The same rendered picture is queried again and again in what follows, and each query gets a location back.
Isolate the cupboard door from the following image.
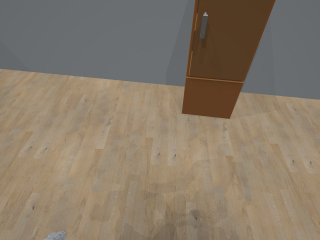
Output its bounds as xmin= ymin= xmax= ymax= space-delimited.
xmin=189 ymin=0 xmax=273 ymax=81

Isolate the handle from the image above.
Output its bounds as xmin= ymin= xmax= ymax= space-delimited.
xmin=200 ymin=12 xmax=208 ymax=39

